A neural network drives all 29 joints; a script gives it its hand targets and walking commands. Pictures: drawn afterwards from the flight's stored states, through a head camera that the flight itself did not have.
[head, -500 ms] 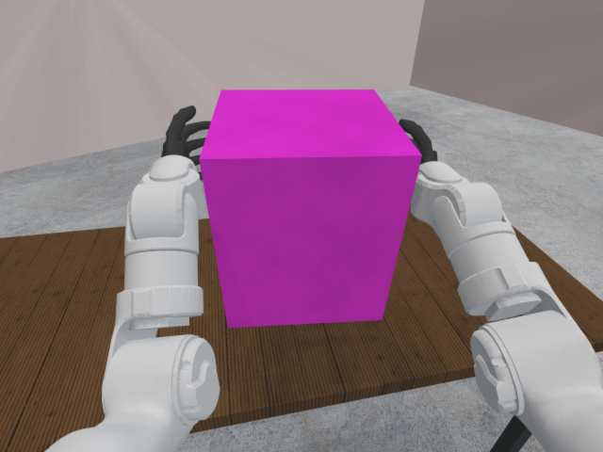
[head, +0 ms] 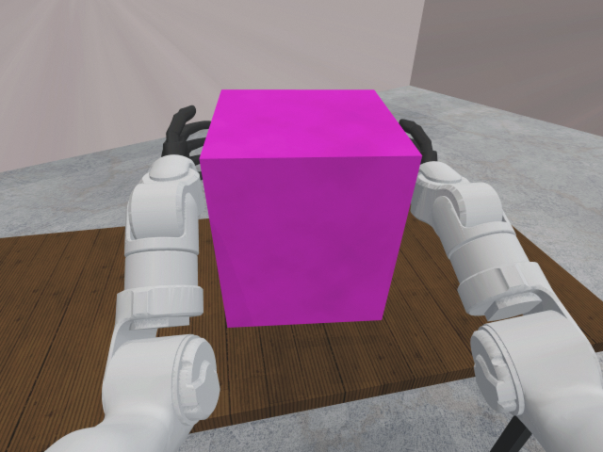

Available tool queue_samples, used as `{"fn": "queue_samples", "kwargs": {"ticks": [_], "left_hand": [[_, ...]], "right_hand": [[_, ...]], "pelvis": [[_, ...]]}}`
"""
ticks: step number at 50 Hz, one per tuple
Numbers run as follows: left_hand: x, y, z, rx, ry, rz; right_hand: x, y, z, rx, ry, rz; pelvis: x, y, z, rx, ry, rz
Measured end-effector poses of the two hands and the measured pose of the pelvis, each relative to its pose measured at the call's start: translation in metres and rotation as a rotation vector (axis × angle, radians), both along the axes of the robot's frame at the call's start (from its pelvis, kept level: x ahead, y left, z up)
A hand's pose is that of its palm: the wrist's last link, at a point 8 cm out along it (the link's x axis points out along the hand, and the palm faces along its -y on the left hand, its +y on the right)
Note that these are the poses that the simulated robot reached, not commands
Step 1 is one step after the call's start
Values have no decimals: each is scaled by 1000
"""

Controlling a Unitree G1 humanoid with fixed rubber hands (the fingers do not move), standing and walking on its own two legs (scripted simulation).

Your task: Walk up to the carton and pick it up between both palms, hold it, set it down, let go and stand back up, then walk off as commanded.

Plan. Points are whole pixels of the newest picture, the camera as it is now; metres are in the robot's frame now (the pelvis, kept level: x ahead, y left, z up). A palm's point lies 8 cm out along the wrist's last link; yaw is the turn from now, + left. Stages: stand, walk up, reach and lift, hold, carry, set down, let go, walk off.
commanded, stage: hold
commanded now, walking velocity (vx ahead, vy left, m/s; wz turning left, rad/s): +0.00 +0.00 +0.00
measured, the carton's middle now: (302, 206) +0.39 +0.01 +0.21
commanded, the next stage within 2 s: set down in 0.62 s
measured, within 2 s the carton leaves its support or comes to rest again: neither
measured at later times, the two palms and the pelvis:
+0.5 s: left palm (180, 167) +0.38 +0.16 +0.28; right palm (421, 175) +0.38 -0.14 +0.27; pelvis +0.00 +0.00 +0.00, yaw +0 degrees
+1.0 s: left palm (150, 155) +0.38 +0.19 +0.30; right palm (392, 158) +0.41 -0.11 +0.28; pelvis +0.01 +0.00 +0.00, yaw +0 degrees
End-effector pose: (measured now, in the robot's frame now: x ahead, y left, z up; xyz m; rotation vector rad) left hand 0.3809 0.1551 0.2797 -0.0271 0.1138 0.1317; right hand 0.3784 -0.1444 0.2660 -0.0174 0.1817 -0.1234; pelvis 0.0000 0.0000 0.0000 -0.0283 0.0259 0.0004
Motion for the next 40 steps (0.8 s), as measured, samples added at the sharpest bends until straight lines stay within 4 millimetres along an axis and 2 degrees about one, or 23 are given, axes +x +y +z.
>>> {"fn": "queue_samples", "kwargs": {"ticks": [32, 40], "left_hand": [[0, 0, 0, 0, -1, 0], [-6, 20, 13, -22, -29, 53]], "right_hand": [[0, 0, 0, 0, 0, 0], [10, 20, 10, -4, -26, 52]], "pelvis": [[0, 0, 0, 0, 0, 0], [1, 0, 0, 0, 1, 0]]}}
